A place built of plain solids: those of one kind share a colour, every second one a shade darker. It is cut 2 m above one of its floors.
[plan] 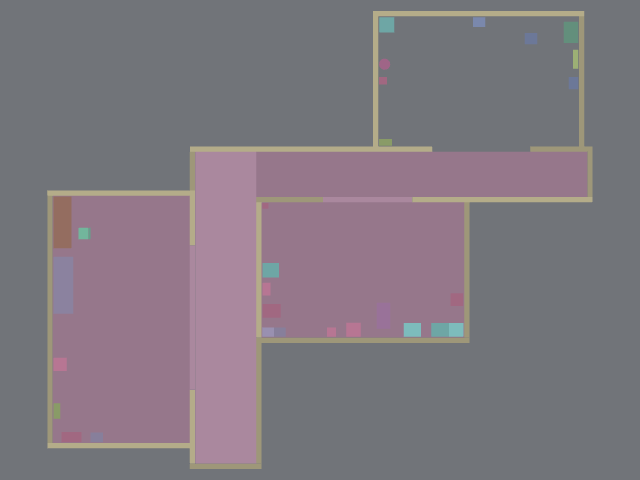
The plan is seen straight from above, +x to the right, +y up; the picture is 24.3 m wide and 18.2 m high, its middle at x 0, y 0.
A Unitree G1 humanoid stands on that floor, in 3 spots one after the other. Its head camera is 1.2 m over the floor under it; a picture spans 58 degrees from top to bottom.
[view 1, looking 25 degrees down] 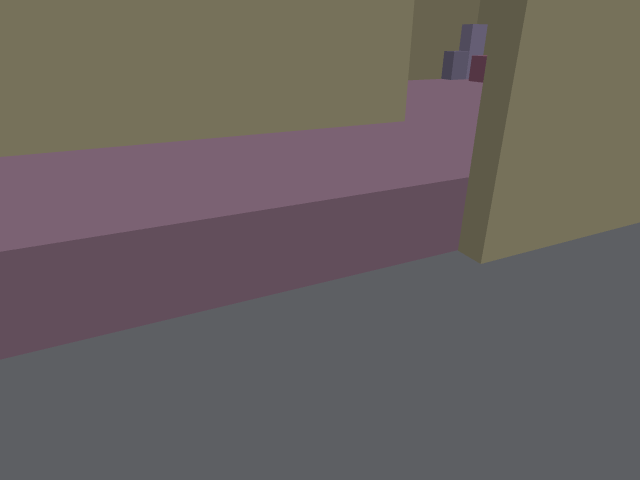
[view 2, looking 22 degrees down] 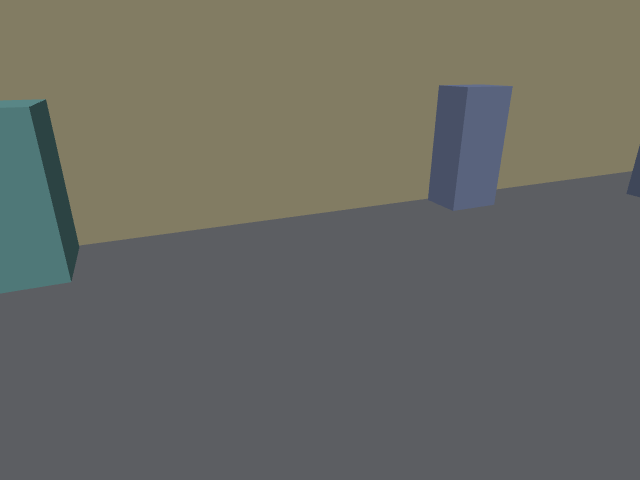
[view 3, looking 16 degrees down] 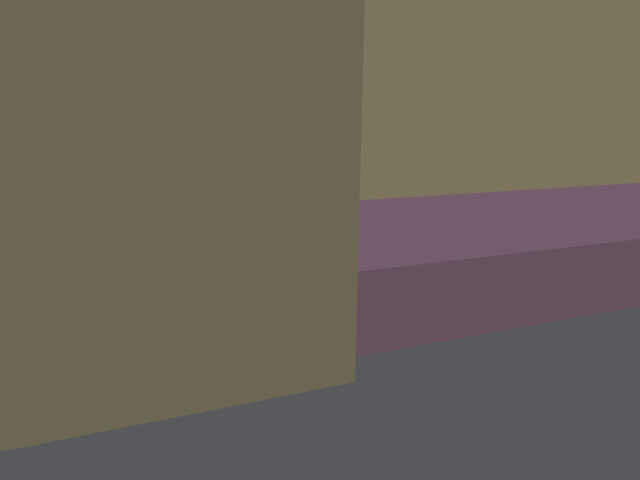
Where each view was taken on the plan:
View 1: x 6.05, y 5.17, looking -115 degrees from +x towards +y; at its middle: floor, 2.23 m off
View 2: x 3.28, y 5.17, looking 67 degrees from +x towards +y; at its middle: ground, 3.20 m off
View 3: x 8.67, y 5.17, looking -108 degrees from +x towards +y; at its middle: wall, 1.78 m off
